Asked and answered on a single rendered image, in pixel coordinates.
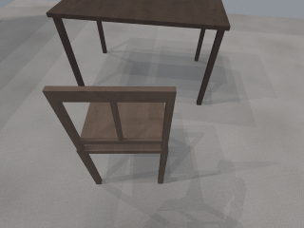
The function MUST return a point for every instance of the chair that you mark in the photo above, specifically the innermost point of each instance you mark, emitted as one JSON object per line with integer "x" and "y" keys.
{"x": 119, "y": 120}

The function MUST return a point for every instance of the table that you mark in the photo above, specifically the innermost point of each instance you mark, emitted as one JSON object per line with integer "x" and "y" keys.
{"x": 191, "y": 14}

